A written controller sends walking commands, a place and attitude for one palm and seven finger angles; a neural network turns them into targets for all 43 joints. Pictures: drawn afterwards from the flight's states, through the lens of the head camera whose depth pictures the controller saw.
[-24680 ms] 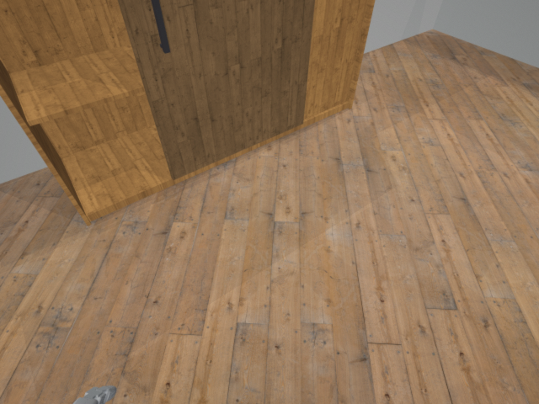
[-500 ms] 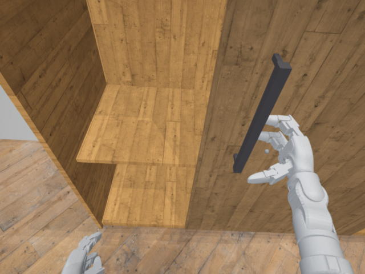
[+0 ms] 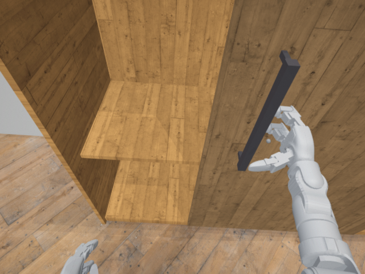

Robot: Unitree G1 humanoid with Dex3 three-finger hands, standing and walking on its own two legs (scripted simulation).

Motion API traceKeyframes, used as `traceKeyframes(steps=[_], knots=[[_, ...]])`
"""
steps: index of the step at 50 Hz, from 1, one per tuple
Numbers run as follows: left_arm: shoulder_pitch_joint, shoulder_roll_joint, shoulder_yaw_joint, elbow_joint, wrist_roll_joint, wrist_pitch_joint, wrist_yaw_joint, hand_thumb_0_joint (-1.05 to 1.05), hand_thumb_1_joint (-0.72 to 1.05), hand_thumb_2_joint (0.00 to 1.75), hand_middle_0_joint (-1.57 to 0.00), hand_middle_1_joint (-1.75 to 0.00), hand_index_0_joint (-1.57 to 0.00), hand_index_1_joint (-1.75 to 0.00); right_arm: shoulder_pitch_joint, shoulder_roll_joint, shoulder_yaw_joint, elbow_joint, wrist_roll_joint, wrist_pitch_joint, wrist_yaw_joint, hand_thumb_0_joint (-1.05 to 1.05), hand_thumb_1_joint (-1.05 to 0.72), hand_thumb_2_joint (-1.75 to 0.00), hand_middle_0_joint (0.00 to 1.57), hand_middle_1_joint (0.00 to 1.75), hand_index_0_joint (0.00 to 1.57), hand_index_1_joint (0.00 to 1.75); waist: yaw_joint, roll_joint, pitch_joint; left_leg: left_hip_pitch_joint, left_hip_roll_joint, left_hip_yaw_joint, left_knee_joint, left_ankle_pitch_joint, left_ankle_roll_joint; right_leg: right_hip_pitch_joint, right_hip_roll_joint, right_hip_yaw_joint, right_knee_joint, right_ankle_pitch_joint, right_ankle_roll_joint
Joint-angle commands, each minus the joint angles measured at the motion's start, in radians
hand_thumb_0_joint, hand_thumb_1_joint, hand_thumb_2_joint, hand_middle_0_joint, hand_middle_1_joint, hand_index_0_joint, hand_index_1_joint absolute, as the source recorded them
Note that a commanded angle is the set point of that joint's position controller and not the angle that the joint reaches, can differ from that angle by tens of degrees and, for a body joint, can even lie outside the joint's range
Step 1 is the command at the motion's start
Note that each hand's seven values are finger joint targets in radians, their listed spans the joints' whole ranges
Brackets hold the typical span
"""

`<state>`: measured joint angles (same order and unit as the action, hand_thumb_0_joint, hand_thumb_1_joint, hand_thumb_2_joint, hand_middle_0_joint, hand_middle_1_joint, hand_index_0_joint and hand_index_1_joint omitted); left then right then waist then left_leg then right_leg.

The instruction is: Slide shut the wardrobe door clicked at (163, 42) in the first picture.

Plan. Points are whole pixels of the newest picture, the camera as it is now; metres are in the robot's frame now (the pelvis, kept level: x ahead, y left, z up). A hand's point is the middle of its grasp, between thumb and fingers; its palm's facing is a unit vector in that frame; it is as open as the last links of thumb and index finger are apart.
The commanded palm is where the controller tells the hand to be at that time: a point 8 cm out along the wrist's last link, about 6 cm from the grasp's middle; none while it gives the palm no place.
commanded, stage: feel for the door with the fingertips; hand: right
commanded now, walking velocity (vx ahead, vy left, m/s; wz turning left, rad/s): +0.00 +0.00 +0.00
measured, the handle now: (258, 122) +0.44 -0.12 +0.12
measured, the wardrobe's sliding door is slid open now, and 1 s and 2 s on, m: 0.43 0.43 0.43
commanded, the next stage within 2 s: slide the fingers in behind the handle in 0.10 s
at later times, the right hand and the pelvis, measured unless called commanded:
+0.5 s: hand (269, 140) +0.39 -0.14 +0.11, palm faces -0.04 +1.00 -0.02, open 13.8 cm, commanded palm +0.37 -0.19 +0.10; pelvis -0.01 -0.01 +0.00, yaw +0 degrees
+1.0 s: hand (257, 142) +0.38 -0.11 +0.11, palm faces -0.06 +1.00 -0.02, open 14.0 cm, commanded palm +0.36 -0.17 +0.10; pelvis +0.00 +0.00 +0.00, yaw +0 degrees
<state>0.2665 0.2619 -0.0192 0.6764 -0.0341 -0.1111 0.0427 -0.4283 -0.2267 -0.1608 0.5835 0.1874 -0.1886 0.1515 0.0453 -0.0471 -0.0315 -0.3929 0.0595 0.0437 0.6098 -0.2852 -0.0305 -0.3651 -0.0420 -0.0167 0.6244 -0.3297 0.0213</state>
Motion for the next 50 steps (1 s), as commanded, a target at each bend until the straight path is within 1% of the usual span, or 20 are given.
traceKeyframes(steps=[1,2,6,9,11,13,16,18,23,25,26,28,31,35,36,37,38,41,43,50], knots=[[-0.036,0.126,0.045,-0.125,-0.006,-0.049,0.010,0.00,0.90,0.90,-0.20,-0.30,-0.20,-0.30,-0.395,-0.197,-0.067,-0.226,0.015,-0.080,-0.002,0.00,0.50,-0.30,0.30,1.20,0.30,1.20,0.001,0.062,-0.287,0.170,-0.047,0.007,-0.064,0.288,0.041,0.064,0.038,0.003,-0.076,0.235,-0.031],[-0.031,0.118,0.043,-0.125,-0.004,-0.049,0.010,0.00,0.90,0.90,-0.20,-0.30,-0.20,-0.30,-0.413,-0.163,-0.045,-0.236,0.009,-0.083,-0.001,0.00,0.50,-0.30,0.30,1.20,0.30,1.20,0.011,0.043,-0.290,0.159,-0.049,0.007,-0.062,0.286,0.039,0.077,0.039,-0.001,-0.077,0.230,-0.033],[-0.027,0.131,0.045,-0.110,-0.007,-0.048,0.011,0.00,0.90,0.90,-0.20,-0.30,-0.20,-0.30,-0.432,-0.190,-0.053,-0.195,0.012,-0.079,-0.008,0.00,0.50,-0.30,0.30,1.20,0.30,1.20,0.013,0.075,-0.258,0.143,-0.048,0.009,-0.072,0.258,0.041,0.060,0.036,0.008,-0.079,0.212,-0.033],[-0.023,0.122,0.046,-0.110,-0.005,-0.047,0.014,0.00,0.90,0.90,-0.20,-0.30,-0.20,-0.30,-0.476,-0.153,-0.031,-0.209,0.005,-0.091,-0.008,0.00,0.50,-0.30,0.30,1.20,0.30,1.20,0.025,0.041,-0.286,0.130,-0.050,0.008,-0.067,0.245,0.039,0.081,0.037,0.005,-0.079,0.201,-0.033],[-0.020,0.133,0.048,-0.101,-0.006,-0.049,0.012,0.00,0.90,0.90,-0.20,-0.30,-0.20,-0.30,-0.462,-0.208,-0.067,-0.184,0.009,-0.089,-0.016,0.00,0.50,-0.30,0.30,1.20,0.30,1.20,0.010,0.064,-0.278,0.142,-0.048,0.009,-0.071,0.247,0.043,0.070,0.037,0.012,-0.078,0.212,-0.032],[-0.021,0.122,0.046,-0.107,-0.004,-0.048,0.011,0.00,0.90,0.90,-0.20,-0.30,-0.20,-0.30,-0.452,-0.161,-0.043,-0.190,0.005,-0.095,-0.009,0.00,0.50,-0.30,0.30,1.20,0.30,1.20,0.014,0.036,-0.290,0.132,-0.050,0.009,-0.067,0.237,0.040,0.082,0.036,0.004,-0.081,0.198,-0.031],[-0.029,0.131,0.043,-0.109,-0.006,-0.048,0.010,0.00,0.90,0.90,-0.20,-0.30,-0.20,-0.30,-0.445,-0.189,-0.057,-0.169,0.010,-0.097,-0.011,0.00,0.50,-0.30,0.30,1.20,0.30,1.20,0.004,0.056,-0.262,0.135,-0.048,0.009,-0.073,0.209,0.044,0.056,0.037,0.010,-0.087,0.175,-0.030],[-0.031,0.123,0.041,-0.115,-0.006,-0.046,0.012,0.00,0.90,0.90,-0.20,-0.30,-0.20,-0.30,-0.456,-0.148,-0.030,-0.170,0.007,-0.099,-0.007,0.00,0.50,-0.30,0.30,1.20,0.30,1.20,0.016,0.048,-0.262,0.114,-0.052,0.009,-0.073,0.187,0.041,0.064,0.036,0.006,-0.090,0.155,-0.032],[-0.028,0.125,0.041,-0.111,-0.006,-0.047,0.014,0.00,0.90,0.90,-0.20,-0.30,-0.20,-0.30,-0.482,-0.159,-0.035,-0.144,-0.001,-0.095,-0.015,0.00,0.50,-0.30,0.30,1.20,0.30,1.20,0.022,0.059,-0.254,0.095,-0.053,0.009,-0.072,0.163,0.040,0.063,0.033,0.013,-0.088,0.140,-0.032],[-0.031,0.122,0.044,-0.120,-0.006,-0.052,0.011,0.00,0.90,0.90,-0.20,-0.30,-0.20,-0.30,-0.449,-0.130,-0.020,-0.160,0.003,-0.095,-0.012,0.00,0.50,-0.30,0.30,1.20,0.30,1.20,0.012,0.055,-0.279,0.109,-0.052,0.012,-0.064,0.189,0.043,0.074,0.033,0.013,-0.085,0.167,-0.030],[-0.030,0.128,0.045,-0.118,-0.007,-0.054,0.008,0.00,0.90,0.90,-0.20,-0.30,-0.20,-0.30,-0.435,-0.152,-0.031,-0.165,0.006,-0.093,-0.017,0.00,0.50,-0.30,0.30,1.20,0.30,1.20,0.003,0.067,-0.282,0.124,-0.050,0.013,-0.065,0.202,0.045,0.069,0.033,0.015,-0.084,0.183,-0.029],[-0.032,0.116,0.045,-0.127,-0.005,-0.057,0.003,0.00,0.90,0.90,-0.20,-0.30,-0.20,-0.30,-0.431,-0.081,0.022,-0.213,0.001,-0.095,-0.016,0.00,0.50,-0.30,0.30,1.20,0.30,1.20,0.012,0.036,-0.305,0.116,-0.053,0.016,-0.056,0.227,0.042,0.096,0.032,0.012,-0.081,0.209,-0.028],[-0.038,0.126,0.046,-0.121,-0.007,-0.061,-0.001,0.00,0.90,0.90,-0.20,-0.30,-0.20,-0.30,-0.415,-0.114,0.008,-0.212,0.003,-0.084,-0.033,0.00,0.50,-0.30,0.30,1.20,0.30,1.20,0.006,0.075,-0.264,0.117,-0.051,0.019,-0.063,0.215,0.045,0.072,0.032,0.020,-0.083,0.202,-0.027],[-0.043,0.116,0.044,-0.129,-0.002,-0.053,0.003,0.00,0.90,0.90,-0.20,-0.30,-0.20,-0.30,-0.416,-0.127,-0.018,-0.250,-0.013,-0.082,-0.054,0.00,0.50,-0.30,0.30,1.20,0.30,1.20,0.005,0.061,-0.273,0.124,-0.049,0.013,-0.059,0.214,0.040,0.072,0.032,0.011,-0.087,0.189,-0.029],[-0.050,0.126,0.046,-0.129,-0.005,-0.057,0.000,0.00,0.90,0.90,-0.20,-0.30,-0.20,-0.30,-0.406,-0.180,-0.046,-0.250,-0.007,-0.077,-0.064,0.00,0.50,-0.30,0.30,1.20,0.30,1.20,-0.020,0.053,-0.275,0.148,-0.046,0.011,-0.062,0.223,0.048,0.062,0.036,0.017,-0.089,0.209,-0.026],[-0.043,0.108,0.043,-0.135,0.001,-0.054,-0.001,0.00,0.90,0.90,-0.20,-0.30,-0.20,-0.30,-0.396,-0.120,-0.010,-0.289,-0.020,-0.085,-0.065,0.00,0.50,-0.30,0.30,1.20,0.30,1.20,-0.005,0.011,-0.301,0.143,-0.050,0.011,-0.051,0.245,0.045,0.098,0.033,0.009,-0.087,0.229,-0.027],[-0.045,0.103,0.045,-0.135,0.001,-0.058,-0.002,0.00,0.90,0.90,-0.20,-0.30,-0.20,-0.30,-0.384,-0.089,0.006,-0.299,-0.017,-0.084,-0.066,0.00,0.50,-0.30,0.30,1.20,0.30,1.20,-0.003,0.027,-0.308,0.144,-0.052,0.012,-0.053,0.272,0.043,0.108,0.032,0.007,-0.080,0.251,-0.028],[-0.050,0.117,0.049,-0.136,-0.003,-0.063,-0.004,0.00,0.90,0.90,-0.20,-0.30,-0.20,-0.30,-0.357,-0.127,-0.012,-0.304,-0.004,-0.079,-0.069,0.00,0.50,-0.30,0.30,1.20,0.30,1.20,-0.016,0.085,-0.299,0.176,-0.050,0.015,-0.058,0.293,0.046,0.084,0.031,0.012,-0.086,0.264,-0.026],[-0.054,0.102,0.046,-0.140,-0.002,-0.064,-0.005,0.00,0.90,0.90,-0.20,-0.30,-0.20,-0.30,-0.336,-0.053,0.034,-0.328,-0.011,-0.077,-0.065,0.00,0.50,-0.30,0.30,1.20,0.30,1.20,-0.002,0.039,-0.286,0.154,-0.051,0.014,-0.058,0.288,0.041,0.099,0.031,0.000,-0.086,0.247,-0.027],[-0.059,0.104,0.047,-0.141,0.001,-0.057,-0.003,0.00,0.90,0.90,-0.20,-0.30,-0.20,-0.30,-0.320,-0.047,0.035,-0.334,-0.018,-0.046,-0.076,0.00,0.50,-0.30,0.30,1.20,0.30,1.20,-0.003,0.085,-0.275,0.157,-0.050,0.016,-0.062,0.281,0.038,0.087,0.033,-0.001,-0.089,0.233,-0.029]])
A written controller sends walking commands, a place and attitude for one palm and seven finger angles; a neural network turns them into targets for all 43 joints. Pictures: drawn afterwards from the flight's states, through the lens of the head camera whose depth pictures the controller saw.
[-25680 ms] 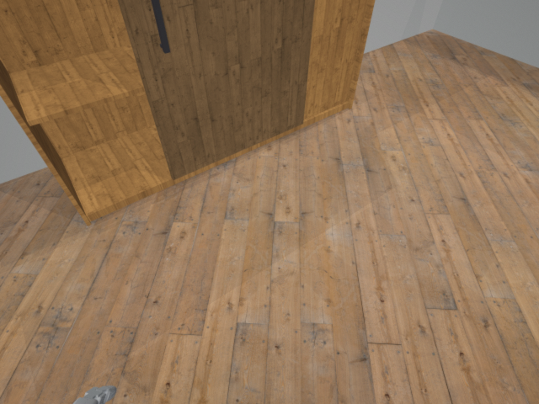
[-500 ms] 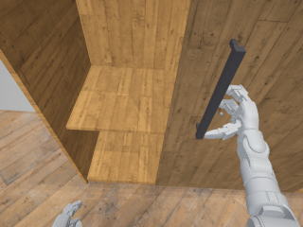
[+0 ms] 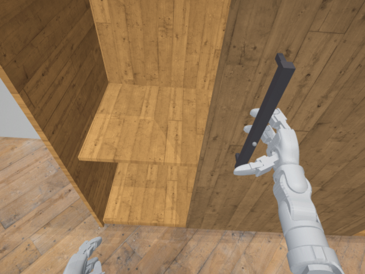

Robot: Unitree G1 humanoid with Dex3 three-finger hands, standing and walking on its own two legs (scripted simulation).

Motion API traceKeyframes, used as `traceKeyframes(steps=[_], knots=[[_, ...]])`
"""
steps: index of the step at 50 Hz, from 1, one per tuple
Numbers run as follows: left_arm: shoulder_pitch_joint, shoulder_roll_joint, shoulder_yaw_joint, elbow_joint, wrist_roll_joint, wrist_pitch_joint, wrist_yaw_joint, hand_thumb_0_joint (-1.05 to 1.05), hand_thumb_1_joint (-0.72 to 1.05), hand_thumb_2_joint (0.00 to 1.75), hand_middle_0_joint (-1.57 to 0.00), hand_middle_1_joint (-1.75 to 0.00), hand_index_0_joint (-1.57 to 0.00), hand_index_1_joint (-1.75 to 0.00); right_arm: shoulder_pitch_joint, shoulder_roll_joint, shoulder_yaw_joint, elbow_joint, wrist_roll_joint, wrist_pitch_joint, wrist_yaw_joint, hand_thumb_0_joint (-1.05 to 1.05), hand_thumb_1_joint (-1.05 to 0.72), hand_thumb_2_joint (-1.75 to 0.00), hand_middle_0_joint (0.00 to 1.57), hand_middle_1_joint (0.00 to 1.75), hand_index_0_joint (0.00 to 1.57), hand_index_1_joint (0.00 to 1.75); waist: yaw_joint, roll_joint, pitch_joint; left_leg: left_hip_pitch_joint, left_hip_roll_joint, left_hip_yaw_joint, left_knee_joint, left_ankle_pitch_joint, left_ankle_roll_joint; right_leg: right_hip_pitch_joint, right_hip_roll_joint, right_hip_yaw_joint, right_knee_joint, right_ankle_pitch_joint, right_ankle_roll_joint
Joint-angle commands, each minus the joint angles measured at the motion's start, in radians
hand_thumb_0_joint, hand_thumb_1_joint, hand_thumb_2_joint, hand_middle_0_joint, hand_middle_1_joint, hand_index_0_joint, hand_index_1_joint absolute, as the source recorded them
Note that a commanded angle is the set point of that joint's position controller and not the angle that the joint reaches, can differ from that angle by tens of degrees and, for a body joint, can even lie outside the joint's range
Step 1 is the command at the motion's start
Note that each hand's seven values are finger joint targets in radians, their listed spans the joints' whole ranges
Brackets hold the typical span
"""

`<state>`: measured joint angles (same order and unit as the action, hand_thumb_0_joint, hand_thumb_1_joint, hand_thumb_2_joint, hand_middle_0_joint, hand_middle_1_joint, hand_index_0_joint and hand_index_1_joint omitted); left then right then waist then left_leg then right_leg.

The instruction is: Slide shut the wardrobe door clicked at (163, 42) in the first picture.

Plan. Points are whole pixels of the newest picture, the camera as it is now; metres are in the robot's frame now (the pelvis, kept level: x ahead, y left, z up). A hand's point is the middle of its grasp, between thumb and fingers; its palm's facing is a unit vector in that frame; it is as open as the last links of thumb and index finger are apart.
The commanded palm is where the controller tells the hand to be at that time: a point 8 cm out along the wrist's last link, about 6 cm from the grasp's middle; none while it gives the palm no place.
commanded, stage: slide the fingers in behind the handle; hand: right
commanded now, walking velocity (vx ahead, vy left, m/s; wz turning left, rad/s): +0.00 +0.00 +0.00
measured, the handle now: (255, 124) +0.43 -0.12 +0.11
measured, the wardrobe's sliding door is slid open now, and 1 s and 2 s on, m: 0.43 0.43 0.43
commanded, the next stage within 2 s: grip the handle and tug to test in 1.02 s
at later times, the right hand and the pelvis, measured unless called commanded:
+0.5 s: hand (248, 143) +0.37 -0.10 +0.11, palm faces -0.03 +1.00 -0.02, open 14.2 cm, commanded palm +0.36 -0.15 +0.10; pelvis +0.00 +0.01 +0.00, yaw +0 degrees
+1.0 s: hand (248, 143) +0.37 -0.10 +0.11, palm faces -0.04 +1.00 -0.01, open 14.2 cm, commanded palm +0.36 -0.14 +0.10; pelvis +0.00 +0.00 +0.00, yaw -1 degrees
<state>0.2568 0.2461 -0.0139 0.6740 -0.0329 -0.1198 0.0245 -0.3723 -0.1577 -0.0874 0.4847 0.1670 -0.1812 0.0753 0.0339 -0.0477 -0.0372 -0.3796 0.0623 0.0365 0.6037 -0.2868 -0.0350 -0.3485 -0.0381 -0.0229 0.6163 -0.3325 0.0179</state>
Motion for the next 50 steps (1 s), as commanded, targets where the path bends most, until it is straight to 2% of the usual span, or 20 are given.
traceKeyframes(steps=[1,3,6,8,10,11,13,15,16,18,21,23,26,27,32,34,37,41,44,50], knots=[[-0.057,0.128,0.043,-0.135,-0.004,-0.049,0.015,0.00,0.90,0.90,-0.20,-0.30,-0.20,-0.30,-0.386,-0.167,-0.065,-0.236,0.004,-0.050,-0.008,0.00,0.50,-0.30,0.30,1.20,0.30,1.20,0.000,0.078,-0.259,0.151,-0.050,0.021,-0.059,0.285,0.048,0.065,0.031,0.009,-0.079,0.244,-0.025],[-0.058,0.112,0.039,-0.139,-0.001,-0.049,0.015,0.00,0.90,0.90,-0.20,-0.30,-0.20,-0.30,-0.388,-0.108,-0.023,-0.263,-0.001,-0.057,-0.008,0.00,0.50,-0.30,0.30,1.20,0.30,1.20,0.010,0.040,-0.267,0.139,-0.051,0.022,-0.056,0.283,0.045,0.086,0.030,0.004,-0.079,0.242,-0.023],[-0.059,0.120,0.040,-0.133,0.000,-0.051,0.017,0.00,0.90,0.90,-0.20,-0.30,-0.20,-0.30,-0.371,-0.138,-0.048,-0.247,0.002,-0.059,-0.020,0.00,0.50,-0.30,0.30,1.20,0.30,1.20,0.000,0.091,-0.266,0.152,-0.051,0.022,-0.058,0.282,0.047,0.075,0.029,0.011,-0.078,0.244,-0.025],[-0.056,0.109,0.041,-0.138,0.002,-0.051,0.014,0.00,0.90,0.90,-0.20,-0.30,-0.20,-0.30,-0.372,-0.077,-0.003,-0.264,-0.004,-0.062,-0.019,0.00,0.50,-0.30,0.30,1.20,0.30,1.20,0.010,0.071,-0.282,0.147,-0.053,0.024,-0.053,0.298,0.044,0.094,0.030,0.005,-0.077,0.254,-0.025],[-0.058,0.112,0.043,-0.139,0.003,-0.051,0.012,0.00,0.90,0.90,-0.20,-0.30,-0.20,-0.30,-0.334,-0.103,-0.034,-0.267,-0.004,-0.058,-0.023,0.00,0.50,-0.30,0.30,1.20,0.30,1.20,-0.004,0.070,-0.290,0.165,-0.050,0.022,-0.050,0.323,0.046,0.091,0.031,0.004,-0.076,0.271,-0.024],[-0.059,0.120,0.043,-0.137,0.001,-0.049,0.010,0.00,0.90,0.90,-0.20,-0.30,-0.20,-0.30,-0.308,-0.134,-0.051,-0.252,-0.003,-0.051,-0.026,0.00,0.50,-0.30,0.30,1.20,0.30,1.20,-0.013,0.109,-0.278,0.184,-0.050,0.022,-0.056,0.330,0.048,0.074,0.031,0.006,-0.080,0.278,-0.025],[-0.062,0.108,0.041,-0.145,0.001,-0.046,0.007,0.00,0.90,0.90,-0.20,-0.30,-0.20,-0.30,-0.332,-0.064,0.011,-0.282,-0.010,-0.051,-0.022,0.00,0.50,-0.30,0.30,1.20,0.30,1.20,0.006,0.070,-0.267,0.157,-0.051,0.023,-0.056,0.326,0.042,0.089,0.031,-0.003,-0.078,0.268,-0.025],[-0.062,0.108,0.043,-0.145,0.002,-0.046,0.008,0.00,0.90,0.90,-0.20,-0.30,-0.20,-0.30,-0.347,-0.044,0.035,-0.288,-0.012,-0.049,-0.024,0.00,0.50,-0.30,0.30,1.20,0.30,1.20,0.015,0.079,-0.262,0.143,-0.053,0.023,-0.059,0.314,0.042,0.094,0.031,-0.001,-0.074,0.257,-0.028],[-0.067,0.117,0.044,-0.140,-0.002,-0.048,0.007,0.00,0.90,0.90,-0.20,-0.30,-0.20,-0.30,-0.342,-0.091,0.003,-0.270,-0.008,-0.045,-0.030,0.00,0.50,-0.30,0.30,1.20,0.30,1.20,-0.001,0.095,-0.245,0.156,-0.051,0.023,-0.063,0.301,0.047,0.070,0.031,0.005,-0.078,0.250,-0.025],[-0.060,0.109,0.041,-0.142,0.001,-0.046,0.007,0.00,0.90,0.90,-0.20,-0.30,-0.20,-0.30,-0.359,-0.034,0.047,-0.274,-0.016,-0.046,-0.027,0.00,0.50,-0.30,0.30,1.20,0.30,1.20,0.019,0.087,-0.243,0.126,-0.055,0.026,-0.061,0.283,0.042,0.089,0.031,0.004,-0.075,0.234,-0.028],[-0.063,0.115,0.044,-0.138,0.001,-0.048,0.008,0.00,0.90,0.90,-0.20,-0.30,-0.20,-0.30,-0.366,-0.058,0.034,-0.280,-0.016,-0.045,-0.033,0.00,0.50,-0.30,0.30,1.20,0.30,1.20,0.008,0.075,-0.257,0.139,-0.052,0.022,-0.064,0.281,0.046,0.087,0.032,0.005,-0.073,0.236,-0.027],[-0.058,0.110,0.042,-0.136,0.002,-0.046,0.010,0.00,0.90,0.90,-0.20,-0.30,-0.20,-0.30,-0.389,-0.016,0.070,-0.274,-0.019,-0.042,-0.029,0.00,0.50,-0.30,0.30,1.20,0.30,1.20,0.025,0.089,-0.262,0.128,-0.053,0.025,-0.059,0.288,0.041,0.094,0.033,0.005,-0.071,0.236,-0.029],[-0.059,0.119,0.043,-0.125,0.001,-0.045,0.014,0.00,0.90,0.90,-0.20,-0.30,-0.20,-0.30,-0.403,-0.058,0.039,-0.251,-0.016,-0.037,-0.031,0.00,0.50,-0.30,0.30,1.20,0.30,1.20,0.021,0.102,-0.248,0.129,-0.051,0.023,-0.065,0.271,0.043,0.078,0.035,0.009,-0.070,0.222,-0.029],[-0.059,0.112,0.043,-0.129,0.003,-0.044,0.013,0.00,0.90,0.90,-0.20,-0.30,-0.20,-0.30,-0.395,-0.039,0.046,-0.254,-0.019,-0.038,-0.029,0.00,0.50,-0.30,0.30,1.20,0.30,1.20,0.019,0.064,-0.259,0.121,-0.053,0.021,-0.062,0.264,0.043,0.091,0.035,0.004,-0.070,0.217,-0.029],[-0.052,0.114,0.043,-0.126,0.003,-0.045,0.011,0.00,0.90,0.90,-0.20,-0.30,-0.20,-0.30,-0.400,-0.041,0.045,-0.239,-0.018,-0.041,-0.032,0.00,0.50,-0.30,0.30,1.20,0.30,1.20,0.022,0.102,-0.255,0.121,-0.054,0.026,-0.059,0.260,0.042,0.085,0.033,0.011,-0.073,0.220,-0.028],[-0.061,0.108,0.042,-0.135,0.003,-0.048,0.009,0.00,0.90,0.90,-0.20,-0.30,-0.20,-0.30,-0.372,-0.010,0.067,-0.244,-0.017,-0.043,-0.028,0.00,0.50,-0.30,0.30,1.20,0.30,1.20,0.013,0.075,-0.265,0.121,-0.054,0.028,-0.053,0.268,0.045,0.094,0.032,0.011,-0.071,0.236,-0.027],[-0.056,0.109,0.041,-0.132,0.004,-0.047,0.008,0.00,0.90,0.90,-0.20,-0.30,-0.20,-0.30,-0.409,-0.025,0.064,-0.257,-0.024,-0.046,-0.034,0.00,0.50,-0.30,0.30,1.20,0.30,1.20,0.019,0.058,-0.263,0.113,-0.055,0.028,-0.052,0.254,0.046,0.097,0.032,0.015,-0.072,0.231,-0.025],[-0.059,0.114,0.042,-0.130,0.002,-0.051,0.008,0.00,0.90,0.90,-0.20,-0.30,-0.20,-0.30,-0.429,-0.018,0.076,-0.245,-0.022,-0.044,-0.040,0.00,0.50,-0.30,0.30,1.20,0.30,1.20,0.020,0.087,-0.245,0.100,-0.055,0.032,-0.058,0.231,0.047,0.088,0.030,0.021,-0.074,0.221,-0.026],[-0.059,0.105,0.041,-0.133,0.003,-0.053,0.006,0.00,0.90,0.90,-0.20,-0.30,-0.20,-0.30,-0.411,0.006,0.091,-0.266,-0.025,-0.046,-0.038,0.00,0.50,-0.30,0.30,1.20,0.30,1.20,0.020,0.053,-0.263,0.101,-0.055,0.031,-0.051,0.256,0.047,0.109,0.029,0.016,-0.070,0.246,-0.025],[-0.060,0.107,0.041,-0.136,0.005,-0.054,0.006,0.00,0.90,0.90,-0.20,-0.30,-0.20,-0.30,-0.398,0.000,0.085,-0.275,-0.025,-0.044,-0.039,0.00,0.50,-0.30,0.30,1.20,0.30,1.20,0.015,0.076,-0.270,0.110,-0.056,0.034,-0.046,0.260,0.047,0.105,0.027,0.021,-0.073,0.254,-0.022]])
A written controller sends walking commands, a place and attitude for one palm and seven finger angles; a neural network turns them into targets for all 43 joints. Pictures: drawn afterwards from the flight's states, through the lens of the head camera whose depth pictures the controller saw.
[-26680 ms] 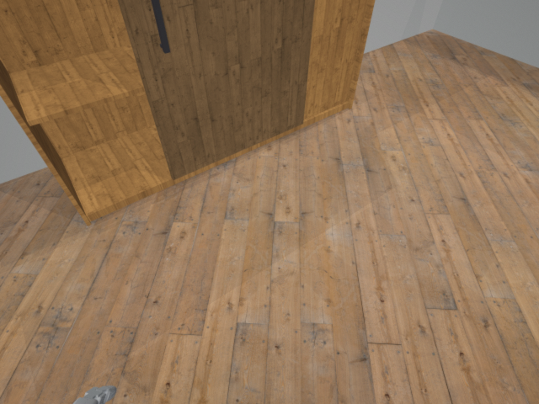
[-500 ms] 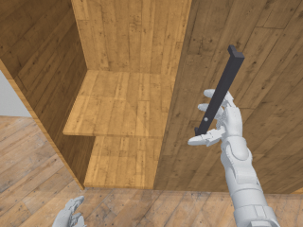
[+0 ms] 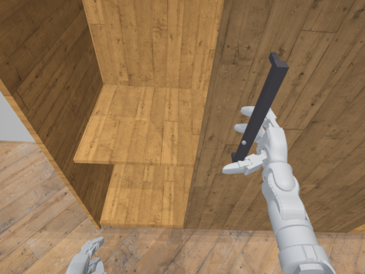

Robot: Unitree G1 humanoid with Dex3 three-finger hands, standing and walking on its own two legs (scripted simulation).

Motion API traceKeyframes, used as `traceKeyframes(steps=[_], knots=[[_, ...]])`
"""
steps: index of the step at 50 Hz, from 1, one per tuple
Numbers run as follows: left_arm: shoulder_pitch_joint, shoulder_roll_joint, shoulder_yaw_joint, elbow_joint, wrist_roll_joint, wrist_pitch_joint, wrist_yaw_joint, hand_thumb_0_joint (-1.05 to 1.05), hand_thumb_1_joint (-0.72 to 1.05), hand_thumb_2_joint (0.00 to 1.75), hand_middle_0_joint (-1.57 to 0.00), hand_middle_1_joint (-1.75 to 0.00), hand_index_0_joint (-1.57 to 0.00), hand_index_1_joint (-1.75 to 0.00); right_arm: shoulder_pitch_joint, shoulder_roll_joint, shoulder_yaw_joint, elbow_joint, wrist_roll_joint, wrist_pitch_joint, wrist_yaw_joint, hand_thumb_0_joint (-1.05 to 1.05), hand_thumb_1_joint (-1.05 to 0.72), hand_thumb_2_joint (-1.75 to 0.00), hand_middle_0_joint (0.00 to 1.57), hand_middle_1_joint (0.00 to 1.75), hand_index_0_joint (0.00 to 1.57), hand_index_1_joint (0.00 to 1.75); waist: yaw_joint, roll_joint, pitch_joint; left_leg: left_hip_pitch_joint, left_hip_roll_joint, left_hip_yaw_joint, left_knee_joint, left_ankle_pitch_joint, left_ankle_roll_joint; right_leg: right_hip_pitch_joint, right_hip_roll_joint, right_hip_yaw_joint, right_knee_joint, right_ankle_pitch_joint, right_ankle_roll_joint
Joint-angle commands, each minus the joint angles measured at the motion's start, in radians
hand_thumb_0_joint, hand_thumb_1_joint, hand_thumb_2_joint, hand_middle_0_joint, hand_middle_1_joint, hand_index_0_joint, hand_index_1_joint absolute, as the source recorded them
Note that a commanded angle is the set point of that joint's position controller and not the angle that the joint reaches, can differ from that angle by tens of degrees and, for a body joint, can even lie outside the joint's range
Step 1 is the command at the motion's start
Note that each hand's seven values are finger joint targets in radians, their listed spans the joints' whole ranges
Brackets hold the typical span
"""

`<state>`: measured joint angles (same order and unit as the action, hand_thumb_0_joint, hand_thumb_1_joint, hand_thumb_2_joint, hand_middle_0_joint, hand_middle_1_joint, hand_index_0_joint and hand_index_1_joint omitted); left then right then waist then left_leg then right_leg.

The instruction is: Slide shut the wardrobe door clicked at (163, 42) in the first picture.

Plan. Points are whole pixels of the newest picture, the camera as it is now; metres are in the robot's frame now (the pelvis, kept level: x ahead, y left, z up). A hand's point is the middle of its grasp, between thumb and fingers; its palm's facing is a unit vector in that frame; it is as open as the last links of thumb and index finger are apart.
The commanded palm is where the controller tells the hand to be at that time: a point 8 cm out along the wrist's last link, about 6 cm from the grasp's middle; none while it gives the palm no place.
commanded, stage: slide the fingers in behind the handle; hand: right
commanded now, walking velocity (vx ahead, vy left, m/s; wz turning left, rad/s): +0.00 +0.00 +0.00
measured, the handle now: (250, 123) +0.43 -0.12 +0.12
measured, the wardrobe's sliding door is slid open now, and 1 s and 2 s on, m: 0.43 0.43 0.43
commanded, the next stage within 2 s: grip the handle and tug to test in 0.02 s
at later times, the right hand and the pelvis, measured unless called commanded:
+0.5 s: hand (243, 142) +0.38 -0.09 +0.11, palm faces -0.03 +1.00 -0.02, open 10.9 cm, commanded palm +0.35 -0.14 +0.10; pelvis +0.01 +0.00 +0.00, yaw +0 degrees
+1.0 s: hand (244, 141) +0.38 -0.10 +0.11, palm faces -0.04 +1.00 -0.02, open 5.6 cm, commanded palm +0.36 -0.14 +0.10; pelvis +0.01 +0.00 +0.00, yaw -1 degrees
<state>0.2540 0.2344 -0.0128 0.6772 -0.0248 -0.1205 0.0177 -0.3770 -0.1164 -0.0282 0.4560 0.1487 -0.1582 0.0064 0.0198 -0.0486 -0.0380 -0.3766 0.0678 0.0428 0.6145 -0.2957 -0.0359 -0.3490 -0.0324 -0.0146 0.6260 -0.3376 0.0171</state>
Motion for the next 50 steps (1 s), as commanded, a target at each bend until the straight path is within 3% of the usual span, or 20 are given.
traceKeyframes(steps=[1,2,5,6,8,11,15,16,17,21,22,26,29,36,40,41,43,46,48,50], knots=[[-0.057,0.120,0.042,-0.136,-0.003,-0.054,0.012,0.00,0.90,0.90,-0.20,-0.30,-0.20,-0.30,-0.386,-0.053,0.020,-0.249,-0.012,-0.068,0.027,0.00,0.50,-0.30,0.30,1.20,0.30,1.20,0.025,0.068,-0.267,0.110,-0.062,0.027,-0.059,0.265,0.050,0.107,0.020,0.012,-0.082,0.264,-0.021],[-0.059,0.114,0.040,-0.142,-0.002,-0.056,0.010,0.00,0.90,0.90,-0.20,-0.30,-0.20,-0.30,-0.383,-0.028,0.043,-0.273,-0.013,-0.070,0.027,0.00,0.50,-0.30,0.30,1.20,0.30,1.20,0.024,0.034,-0.277,0.110,-0.061,0.027,-0.055,0.271,0.051,0.119,0.022,0.013,-0.083,0.275,-0.020],[-0.058,0.114,0.042,-0.143,-0.001,-0.059,0.008,0.00,0.90,0.90,-0.20,-0.30,-0.20,-0.30,-0.361,-0.025,0.039,-0.278,-0.009,-0.066,0.024,0.00,0.50,-0.30,0.30,1.20,0.30,1.20,0.023,0.072,-0.286,0.120,-0.063,0.030,-0.053,0.298,0.049,0.123,0.019,0.012,-0.080,0.295,-0.021],[-0.058,0.121,0.043,-0.139,-0.001,-0.057,0.008,0.00,0.90,0.90,-0.20,-0.30,-0.20,-0.30,-0.336,-0.058,0.015,-0.268,-0.011,-0.064,0.019,0.00,0.50,-0.30,0.30,1.20,0.30,1.20,0.017,0.097,-0.277,0.129,-0.063,0.031,-0.057,0.297,0.050,0.110,0.017,0.015,-0.081,0.297,-0.022],[-0.064,0.113,0.040,-0.145,-0.001,-0.057,0.007,0.00,0.90,0.90,-0.20,-0.30,-0.20,-0.30,-0.344,-0.020,0.047,-0.285,-0.011,-0.063,0.023,0.00,0.41,-0.34,0.31,1.21,0.31,1.21,0.024,0.073,-0.263,0.120,-0.062,0.029,-0.057,0.298,0.048,0.113,0.020,0.010,-0.082,0.287,-0.023],[-0.064,0.117,0.044,-0.147,0.001,-0.057,0.007,0.00,0.90,0.90,-0.20,-0.30,-0.20,-0.30,-0.315,-0.053,0.021,-0.312,-0.015,-0.062,0.020,0.00,0.27,-0.40,0.32,1.23,0.32,1.23,0.010,0.072,-0.287,0.143,-0.061,0.029,-0.054,0.323,0.051,0.121,0.017,0.010,-0.081,0.321,-0.021],[-0.066,0.110,0.042,-0.148,-0.001,-0.057,0.005,0.00,0.90,0.90,-0.20,-0.30,-0.20,-0.30,-0.339,-0.002,0.069,-0.325,-0.013,-0.056,0.021,0.00,0.08,-0.48,0.35,1.26,0.35,1.26,0.028,0.049,-0.268,0.118,-0.062,0.031,-0.055,0.332,0.049,0.137,0.017,0.011,-0.076,0.330,-0.021],[-0.061,0.118,0.045,-0.141,0.000,-0.057,0.007,0.00,0.90,0.90,-0.20,-0.30,-0.20,-0.30,-0.319,-0.043,0.034,-0.316,-0.016,-0.054,0.014,0.00,0.03,-0.50,0.35,1.27,0.35,1.27,0.021,0.099,-0.271,0.137,-0.062,0.032,-0.058,0.338,0.049,0.127,0.015,0.014,-0.077,0.336,-0.023],[-0.064,0.114,0.043,-0.148,0.001,-0.055,0.006,0.00,0.90,0.90,-0.20,-0.30,-0.20,-0.30,-0.304,-0.007,0.065,-0.320,-0.016,-0.051,0.021,0.00,-0.01,-0.52,0.35,1.27,0.35,1.27,0.024,0.081,-0.280,0.135,-0.063,0.030,-0.054,0.341,0.047,0.135,0.018,0.009,-0.078,0.335,-0.024],[-0.066,0.116,0.046,-0.145,0.002,-0.053,0.007,0.00,0.90,0.90,-0.20,-0.30,-0.20,-0.30,-0.304,-0.034,0.048,-0.343,-0.020,-0.049,0.019,0.00,-0.20,-0.60,0.38,1.30,0.38,1.30,0.019,0.071,-0.293,0.148,-0.060,0.031,-0.053,0.363,0.050,0.145,0.016,0.011,-0.073,0.362,-0.022],[-0.068,0.110,0.043,-0.149,0.002,-0.051,0.005,0.00,0.90,0.90,-0.20,-0.30,-0.20,-0.30,-0.286,-0.001,0.071,-0.332,-0.019,-0.045,0.023,0.00,-0.25,-0.62,0.38,1.31,0.38,1.31,0.020,0.064,-0.287,0.146,-0.061,0.032,-0.050,0.366,0.049,0.143,0.019,0.009,-0.075,0.361,-0.022],[-0.068,0.117,0.043,-0.143,0.004,-0.047,0.008,0.00,0.90,0.90,-0.20,-0.30,-0.20,-0.30,-0.287,-0.032,0.045,-0.327,-0.018,-0.039,0.020,0.00,-0.43,-0.70,0.40,1.33,0.40,1.33,0.018,0.084,-0.276,0.151,-0.060,0.033,-0.054,0.374,0.049,0.138,0.018,0.010,-0.074,0.366,-0.023],[-0.070,0.117,0.040,-0.137,0.000,-0.039,0.012,0.00,0.90,0.90,-0.20,-0.30,-0.20,-0.30,-0.344,-0.027,0.050,-0.299,-0.014,-0.032,0.025,0.00,-0.57,-0.76,0.42,1.35,0.42,1.35,0.037,0.086,-0.241,0.121,-0.060,0.032,-0.060,0.343,0.045,0.120,0.021,0.009,-0.073,0.316,-0.024],[-0.064,0.121,0.040,-0.131,0.002,-0.034,0.016,0.00,0.90,0.90,-0.20,-0.30,-0.20,-0.30,-0.370,-0.043,0.032,-0.258,-0.013,-0.034,0.031,0.00,-0.90,-0.90,0.45,1.40,0.45,1.40,0.034,0.084,-0.279,0.130,-0.059,0.033,-0.055,0.332,0.048,0.125,0.025,0.014,-0.069,0.319,-0.024],[-0.063,0.114,0.040,-0.137,0.002,-0.035,0.011,0.00,0.90,0.90,-0.20,-0.30,-0.20,-0.30,-0.388,-0.015,0.057,-0.274,-0.011,-0.044,0.036,0.00,-0.90,-0.90,0.45,1.40,0.45,1.40,0.037,0.054,-0.293,0.126,-0.059,0.033,-0.047,0.351,0.048,0.136,0.025,0.015,-0.065,0.339,-0.023],[-0.060,0.119,0.041,-0.133,0.002,-0.034,0.011,0.00,0.90,0.90,-0.20,-0.30,-0.20,-0.30,-0.364,-0.035,0.040,-0.244,-0.013,-0.042,0.034,0.00,-0.90,-0.90,0.45,1.40,0.45,1.40,0.030,0.082,-0.277,0.130,-0.060,0.033,-0.051,0.339,0.049,0.119,0.024,0.017,-0.065,0.329,-0.024],[-0.060,0.116,0.038,-0.134,0.001,-0.031,0.011,0.00,0.90,0.90,-0.20,-0.30,-0.20,-0.30,-0.398,-0.012,0.063,-0.240,-0.013,-0.047,0.036,0.00,-0.90,-0.90,0.45,1.40,0.45,1.40,0.045,0.075,-0.254,0.109,-0.062,0.031,-0.056,0.324,0.046,0.116,0.025,0.012,-0.069,0.306,-0.026],[-0.059,0.125,0.041,-0.133,0.002,-0.032,0.012,0.00,0.90,0.90,-0.20,-0.30,-0.20,-0.30,-0.381,-0.060,0.023,-0.234,-0.015,-0.053,0.033,0.00,-0.90,-0.90,0.45,1.40,0.45,1.40,0.032,0.089,-0.269,0.124,-0.062,0.029,-0.058,0.302,0.048,0.107,0.025,0.015,-0.071,0.287,-0.026],[-0.061,0.117,0.039,-0.134,0.000,-0.034,0.012,0.00,0.90,0.90,-0.20,-0.30,-0.20,-0.30,-0.413,-0.020,0.059,-0.234,-0.015,-0.056,0.037,0.00,-0.90,-0.90,0.45,1.40,0.45,1.40,0.044,0.057,-0.257,0.103,-0.063,0.030,-0.058,0.288,0.047,0.114,0.025,0.013,-0.073,0.276,-0.025],[-0.057,0.121,0.039,-0.131,0.000,-0.037,0.012,0.00,0.90,0.90,-0.20,-0.30,-0.20,-0.30,-0.411,-0.042,0.031,-0.225,-0.008,-0.057,0.034,0.00,-0.90,-0.90,0.45,1.40,0.45,1.40,0.036,0.074,-0.259,0.107,-0.063,0.029,-0.061,0.284,0.048,0.110,0.024,0.016,-0.075,0.271,-0.025]])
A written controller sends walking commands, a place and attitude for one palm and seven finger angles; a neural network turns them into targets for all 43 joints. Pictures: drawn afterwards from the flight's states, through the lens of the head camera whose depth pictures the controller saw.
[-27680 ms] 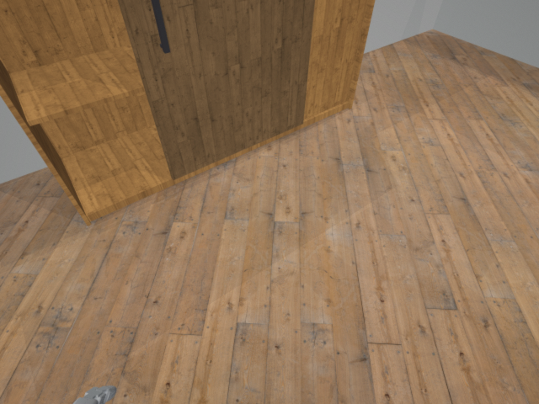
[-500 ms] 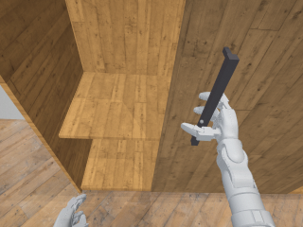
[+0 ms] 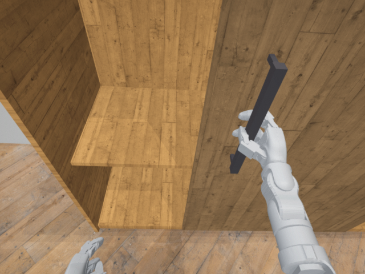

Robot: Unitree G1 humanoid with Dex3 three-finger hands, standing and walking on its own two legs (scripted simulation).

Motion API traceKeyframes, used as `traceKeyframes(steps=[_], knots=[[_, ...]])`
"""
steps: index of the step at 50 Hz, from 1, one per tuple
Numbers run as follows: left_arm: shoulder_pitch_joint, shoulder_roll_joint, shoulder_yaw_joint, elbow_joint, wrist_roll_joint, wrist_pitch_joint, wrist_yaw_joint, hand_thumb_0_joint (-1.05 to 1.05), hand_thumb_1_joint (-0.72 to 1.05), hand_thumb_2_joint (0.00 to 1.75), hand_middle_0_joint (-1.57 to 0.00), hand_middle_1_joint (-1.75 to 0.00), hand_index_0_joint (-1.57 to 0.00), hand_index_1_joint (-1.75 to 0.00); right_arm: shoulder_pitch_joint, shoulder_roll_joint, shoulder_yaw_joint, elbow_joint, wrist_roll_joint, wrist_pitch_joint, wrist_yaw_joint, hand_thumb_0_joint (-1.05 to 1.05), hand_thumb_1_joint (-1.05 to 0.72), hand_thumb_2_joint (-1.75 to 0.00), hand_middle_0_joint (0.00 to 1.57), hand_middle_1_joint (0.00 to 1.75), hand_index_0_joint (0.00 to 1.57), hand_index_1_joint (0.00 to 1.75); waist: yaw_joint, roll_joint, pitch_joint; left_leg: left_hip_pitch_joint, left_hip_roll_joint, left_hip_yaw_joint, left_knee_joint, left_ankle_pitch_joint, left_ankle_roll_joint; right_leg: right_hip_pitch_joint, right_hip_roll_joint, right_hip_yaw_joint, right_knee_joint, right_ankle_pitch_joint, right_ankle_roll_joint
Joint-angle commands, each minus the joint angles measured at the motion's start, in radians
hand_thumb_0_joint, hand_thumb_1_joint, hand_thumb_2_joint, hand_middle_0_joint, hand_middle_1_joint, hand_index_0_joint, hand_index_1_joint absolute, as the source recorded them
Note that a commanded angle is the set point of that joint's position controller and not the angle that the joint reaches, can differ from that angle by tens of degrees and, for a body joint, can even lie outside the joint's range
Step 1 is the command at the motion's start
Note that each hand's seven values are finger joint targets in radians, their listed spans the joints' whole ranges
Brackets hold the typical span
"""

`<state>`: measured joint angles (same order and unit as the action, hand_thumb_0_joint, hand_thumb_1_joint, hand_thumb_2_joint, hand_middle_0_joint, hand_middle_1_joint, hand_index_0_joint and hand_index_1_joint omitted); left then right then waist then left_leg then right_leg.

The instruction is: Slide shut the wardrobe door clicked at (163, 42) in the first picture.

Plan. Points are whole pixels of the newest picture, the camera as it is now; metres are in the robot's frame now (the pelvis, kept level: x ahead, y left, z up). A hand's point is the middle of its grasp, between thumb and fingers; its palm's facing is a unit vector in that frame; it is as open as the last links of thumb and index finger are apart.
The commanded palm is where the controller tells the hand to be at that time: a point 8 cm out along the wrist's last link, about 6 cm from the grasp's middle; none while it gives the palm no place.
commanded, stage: grip the handle and tug to test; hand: right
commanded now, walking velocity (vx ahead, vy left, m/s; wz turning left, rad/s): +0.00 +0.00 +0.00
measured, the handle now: (249, 125) +0.43 -0.11 +0.12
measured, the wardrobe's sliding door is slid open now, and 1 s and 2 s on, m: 0.43 0.43 0.39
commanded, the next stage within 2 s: tug the door sideways, standing still in 0.54 s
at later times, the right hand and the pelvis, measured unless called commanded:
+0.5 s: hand (242, 143) +0.37 -0.09 +0.11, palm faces -0.06 +1.00 -0.01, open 5.6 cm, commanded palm +0.33 -0.14 +0.10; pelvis +0.00 +0.00 +0.00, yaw +2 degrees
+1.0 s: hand (241, 142) +0.37 -0.09 +0.11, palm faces -0.02 +1.00 +0.00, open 5.6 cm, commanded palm +0.35 -0.11 +0.10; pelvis +0.02 -0.01 +0.00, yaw -1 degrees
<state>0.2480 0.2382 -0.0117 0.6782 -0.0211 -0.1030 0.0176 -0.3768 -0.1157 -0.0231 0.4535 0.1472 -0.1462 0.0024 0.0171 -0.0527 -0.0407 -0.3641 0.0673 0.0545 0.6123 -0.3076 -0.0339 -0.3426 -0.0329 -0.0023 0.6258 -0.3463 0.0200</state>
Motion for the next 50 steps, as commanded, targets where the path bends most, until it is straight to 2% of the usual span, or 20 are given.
traceKeyframes(steps=[1,3,6,8,13,15,19,24,26,29,30,31,32,33,34,36,38,41,42,50], knots=[[-0.052,0.123,0.038,-0.126,-0.003,-0.052,0.014,0.00,0.90,0.90,-0.20,-0.30,-0.20,-0.30,-0.394,-0.067,0.008,-0.199,-0.010,-0.068,0.036,0.00,-0.90,-0.90,0.45,1.40,0.45,1.40,0.036,0.100,-0.243,0.100,-0.063,0.016,-0.066,0.282,0.045,0.087,0.024,0.002,-0.077,0.266,-0.030],[-0.055,0.117,0.035,-0.132,-0.005,-0.053,0.014,0.00,0.90,0.90,-0.20,-0.30,-0.20,-0.30,-0.424,-0.040,0.031,-0.209,-0.007,-0.073,0.041,0.00,-0.90,-0.90,0.45,1.40,0.45,1.40,0.042,0.073,-0.246,0.094,-0.063,0.015,-0.063,0.277,0.045,0.091,0.026,0.001,-0.080,0.258,-0.029],[-0.047,0.124,0.037,-0.121,-0.005,-0.053,0.017,0.00,0.90,0.90,-0.20,-0.30,-0.20,-0.30,-0.437,-0.072,0.003,-0.177,-0.007,-0.077,0.039,0.00,-0.90,-0.90,0.45,1.40,0.45,1.40,0.041,0.103,-0.239,0.093,-0.064,0.014,-0.070,0.254,0.044,0.078,0.025,0.002,-0.082,0.239,-0.030],[-0.050,0.121,0.036,-0.126,-0.006,-0.056,0.015,0.00,0.90,0.90,-0.20,-0.30,-0.20,-0.30,-0.418,-0.062,0.006,-0.176,-0.006,-0.077,0.042,0.00,-0.90,-0.90,0.45,1.40,0.45,1.40,0.037,0.075,-0.247,0.092,-0.063,0.014,-0.067,0.246,0.045,0.082,0.027,0.001,-0.084,0.232,-0.028],[-0.051,0.121,0.038,-0.138,-0.004,-0.057,0.011,0.00,0.90,0.90,-0.20,-0.30,-0.20,-0.30,-0.354,-0.080,-0.018,-0.182,-0.004,-0.078,0.047,0.00,-0.90,-0.90,0.45,1.40,0.45,1.40,0.022,0.098,-0.255,0.122,-0.063,0.013,-0.067,0.272,0.045,0.069,0.026,-0.005,-0.089,0.246,-0.029],[-0.059,0.113,0.038,-0.149,-0.006,-0.062,0.007,0.00,0.90,0.90,-0.20,-0.30,-0.20,-0.30,-0.322,-0.045,0.010,-0.211,-0.002,-0.079,0.051,0.00,-0.90,-0.90,0.45,1.40,0.45,1.40,0.017,0.058,-0.260,0.124,-0.060,0.014,-0.065,0.288,0.047,0.085,0.026,-0.011,-0.087,0.264,-0.027],[-0.062,0.117,0.041,-0.162,-0.005,-0.063,0.005,0.00,0.90,0.90,-0.20,-0.30,-0.20,-0.30,-0.239,-0.074,-0.022,-0.249,0.003,-0.076,0.053,0.00,-0.90,-0.90,0.45,1.40,0.45,1.40,0.005,0.104,-0.259,0.155,-0.062,0.013,-0.068,0.321,0.044,0.074,0.020,-0.018,-0.093,0.280,-0.029],[-0.073,0.111,0.042,-0.183,-0.006,-0.069,-0.001,0.00,0.90,0.90,-0.20,-0.30,-0.20,-0.30,-0.153,-0.036,0.017,-0.329,0.001,-0.059,0.053,0.00,-0.90,-0.90,0.45,1.40,0.45,1.40,-0.002,0.074,-0.258,0.162,-0.060,0.014,-0.067,0.354,0.044,0.094,0.017,-0.024,-0.094,0.317,-0.028],[-0.078,0.118,0.044,-0.185,-0.006,-0.068,-0.002,0.00,0.90,0.90,-0.20,-0.30,-0.20,-0.30,-0.083,-0.084,-0.024,-0.352,0.001,-0.046,0.047,0.00,-0.90,-0.90,0.45,1.40,0.45,1.40,-0.023,0.086,-0.259,0.195,-0.056,0.016,-0.067,0.397,0.049,0.092,0.014,-0.024,-0.097,0.360,-0.027],[-0.079,0.106,0.044,-0.195,-0.005,-0.064,-0.002,0.00,0.90,0.90,-0.20,-0.30,-0.20,-0.30,-0.063,-0.041,0.013,-0.413,-0.003,-0.028,0.050,0.00,-0.90,-0.90,0.45,1.40,0.45,1.40,-0.007,0.081,-0.268,0.194,-0.056,0.018,-0.061,0.458,0.043,0.118,0.012,-0.030,-0.088,0.412,-0.027],[-0.077,0.106,0.044,-0.196,-0.003,-0.065,-0.002,0.00,0.90,0.90,-0.20,-0.30,-0.20,-0.30,-0.056,-0.043,0.010,-0.432,-0.001,-0.022,0.048,0.00,-0.90,-0.90,0.45,1.40,0.45,1.40,-0.005,0.095,-0.272,0.199,-0.056,0.019,-0.060,0.478,0.042,0.123,0.012,-0.030,-0.084,0.426,-0.027],[-0.083,0.117,0.046,-0.192,-0.005,-0.064,-0.002,0.00,0.90,0.90,-0.20,-0.30,-0.20,-0.30,-0.034,-0.090,-0.023,-0.424,0.003,-0.010,0.042,0.00,-0.90,-0.90,0.45,1.40,0.45,1.40,-0.019,0.094,-0.260,0.215,-0.052,0.016,-0.062,0.497,0.047,0.107,0.012,-0.029,-0.084,0.437,-0.025],[-0.076,0.109,0.044,-0.193,-0.001,-0.056,-0.001,0.00,0.90,0.90,-0.20,-0.30,-0.20,-0.30,-0.007,-0.067,-0.016,-0.425,-0.005,-0.003,0.043,0.00,-0.90,-0.90,0.45,1.40,0.45,1.40,-0.009,0.091,-0.258,0.209,-0.055,0.019,-0.056,0.504,0.043,0.117,0.011,-0.033,-0.085,0.441,-0.025],[-0.075,0.109,0.039,-0.184,-0.004,-0.051,0.002,0.00,0.90,0.90,-0.20,-0.30,-0.20,-0.30,-0.108,-0.040,0.026,-0.430,-0.008,0.002,0.042,0.00,-0.90,-0.90,0.45,1.40,0.45,1.40,0.020,0.084,-0.237,0.177,-0.055,0.020,-0.061,0.495,0.040,0.119,0.013,-0.032,-0.079,0.430,-0.026],[-0.068,0.112,0.043,-0.170,-0.002,-0.047,0.008,0.00,0.90,0.90,-0.20,-0.30,-0.20,-0.30,-0.195,-0.065,0.006,-0.423,-0.010,0.006,0.033,0.00,-0.90,-0.90,0.45,1.40,0.45,1.40,0.033,0.083,-0.234,0.157,-0.055,0.017,-0.061,0.491,0.040,0.123,0.012,-0.026,-0.070,0.429,-0.026],[-0.070,0.117,0.046,-0.163,-0.005,-0.046,0.009,0.00,0.90,0.90,-0.20,-0.30,-0.20,-0.30,-0.200,-0.057,0.015,-0.408,-0.002,0.025,0.023,0.00,-0.90,-0.90,0.45,1.40,0.45,1.40,0.024,0.093,-0.239,0.160,-0.054,0.019,-0.062,0.496,0.045,0.122,0.015,-0.021,-0.064,0.442,-0.026],[-0.063,0.102,0.043,-0.166,0.000,-0.039,0.009,0.00,0.90,0.90,-0.20,-0.30,-0.20,-0.30,-0.159,0.023,0.073,-0.400,-0.011,0.036,0.024,0.00,-0.90,-0.90,0.45,1.40,0.45,1.40,0.036,0.082,-0.262,0.144,-0.055,0.028,-0.050,0.495,0.040,0.143,0.014,-0.018,-0.055,0.459,-0.025],[-0.068,0.109,0.046,-0.162,0.000,-0.034,0.004,0.00,0.90,0.90,-0.20,-0.30,-0.20,-0.30,-0.178,0.030,0.106,-0.411,-0.016,0.049,0.013,0.00,-0.90,-0.90,0.45,1.40,0.45,1.40,0.036,0.088,-0.267,0.136,-0.051,0.031,-0.043,0.495,0.046,0.147,0.013,-0.007,-0.042,0.479,-0.023],[-0.067,0.100,0.045,-0.168,0.004,-0.028,0.004,0.00,0.90,0.90,-0.20,-0.30,-0.20,-0.30,-0.184,0.067,0.136,-0.432,-0.028,0.049,0.012,0.00,-0.90,-0.90,0.45,1.40,0.45,1.40,0.045,0.064,-0.293,0.126,-0.054,0.033,-0.033,0.480,0.043,0.164,0.012,-0.005,-0.041,0.478,-0.024],[-0.081,0.090,0.040,-0.186,0.008,-0.016,-0.004,0.00,0.90,0.90,-0.20,-0.30,-0.20,-0.30,-0.219,0.160,0.257,-0.429,-0.059,0.049,0.000,0.00,-0.90,-0.90,0.45,1.40,0.45,1.40,0.057,0.066,-0.272,0.061,-0.059,0.044,-0.015,0.393,0.044,0.170,0.004,0.027,-0.027,0.471,-0.026]])
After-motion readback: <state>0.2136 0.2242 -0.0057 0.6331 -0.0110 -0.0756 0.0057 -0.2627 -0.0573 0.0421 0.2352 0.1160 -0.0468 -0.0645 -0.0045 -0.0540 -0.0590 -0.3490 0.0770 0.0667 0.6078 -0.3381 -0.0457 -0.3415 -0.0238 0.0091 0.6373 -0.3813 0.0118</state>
